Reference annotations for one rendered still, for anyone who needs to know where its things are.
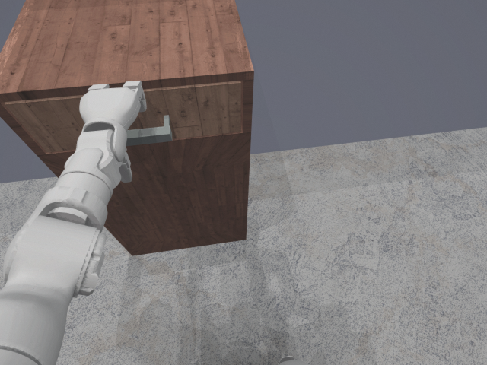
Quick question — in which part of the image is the left robot forearm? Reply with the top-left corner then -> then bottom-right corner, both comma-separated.
3,118 -> 127,284

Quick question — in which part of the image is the left robot upper arm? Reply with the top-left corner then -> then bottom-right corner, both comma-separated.
0,215 -> 107,365

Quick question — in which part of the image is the cabinet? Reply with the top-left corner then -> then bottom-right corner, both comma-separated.
0,0 -> 254,256

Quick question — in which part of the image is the robot left hand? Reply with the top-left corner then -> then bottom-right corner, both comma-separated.
79,81 -> 147,183

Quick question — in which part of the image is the drawer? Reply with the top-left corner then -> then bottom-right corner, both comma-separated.
5,81 -> 241,153

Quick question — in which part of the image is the handle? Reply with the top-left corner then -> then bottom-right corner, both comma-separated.
126,115 -> 172,146

